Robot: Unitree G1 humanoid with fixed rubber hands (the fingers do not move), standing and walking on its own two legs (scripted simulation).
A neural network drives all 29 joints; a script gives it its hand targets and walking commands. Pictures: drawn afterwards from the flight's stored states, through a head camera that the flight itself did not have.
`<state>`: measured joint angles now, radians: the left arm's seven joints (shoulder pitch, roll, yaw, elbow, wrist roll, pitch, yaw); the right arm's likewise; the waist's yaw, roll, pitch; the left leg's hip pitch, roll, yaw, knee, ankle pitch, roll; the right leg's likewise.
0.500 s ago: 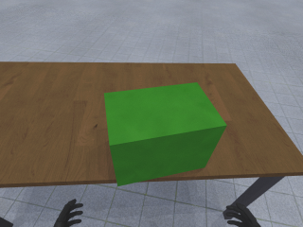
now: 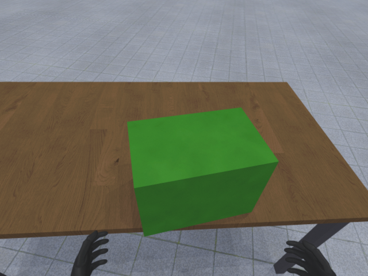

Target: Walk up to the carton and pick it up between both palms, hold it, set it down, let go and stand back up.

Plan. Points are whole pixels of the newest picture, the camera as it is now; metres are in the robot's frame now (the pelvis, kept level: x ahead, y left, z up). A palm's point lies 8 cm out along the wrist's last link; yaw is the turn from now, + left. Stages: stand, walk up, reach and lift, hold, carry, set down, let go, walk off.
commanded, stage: reach and lift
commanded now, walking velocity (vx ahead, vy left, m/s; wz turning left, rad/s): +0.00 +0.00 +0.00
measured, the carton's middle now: (193, 170) +0.38 -0.01 +0.02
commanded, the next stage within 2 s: none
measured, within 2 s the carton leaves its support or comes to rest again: neither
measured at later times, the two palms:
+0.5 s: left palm (90, 257) +0.17 +0.19 +0.01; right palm (339, 264) +0.18 -0.30 +0.00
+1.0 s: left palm (81, 220) +0.22 +0.21 +0.06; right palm (332, 216) +0.26 -0.29 +0.05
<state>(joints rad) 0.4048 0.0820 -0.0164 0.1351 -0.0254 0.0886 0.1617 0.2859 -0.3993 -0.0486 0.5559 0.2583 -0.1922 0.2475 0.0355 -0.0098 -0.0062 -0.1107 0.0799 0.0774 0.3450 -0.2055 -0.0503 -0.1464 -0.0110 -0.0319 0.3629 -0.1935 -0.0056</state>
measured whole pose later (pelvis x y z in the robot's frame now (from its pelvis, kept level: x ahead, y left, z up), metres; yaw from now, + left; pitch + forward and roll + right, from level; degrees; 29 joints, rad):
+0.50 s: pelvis +0.00 -0.01 +0.00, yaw +0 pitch +0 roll +0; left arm 0.43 0.04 -0.03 -0.01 -0.03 -0.03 0.22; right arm 0.27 -0.51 0.00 0.50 0.46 -0.32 0.30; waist 0.03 -0.01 -0.05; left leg -0.15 0.10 0.07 0.40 -0.23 -0.06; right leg -0.18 0.00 -0.04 0.41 -0.22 -0.02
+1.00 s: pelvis -0.02 -0.01 +0.00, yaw -1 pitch +1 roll +0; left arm 0.14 0.10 0.07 -0.09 -0.10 0.27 0.20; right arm -0.04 -0.54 -0.03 0.45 0.45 -0.05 0.27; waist 0.05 0.00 -0.02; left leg -0.17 0.09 0.09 0.32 -0.16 -0.06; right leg -0.22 0.01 -0.02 0.36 -0.16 -0.02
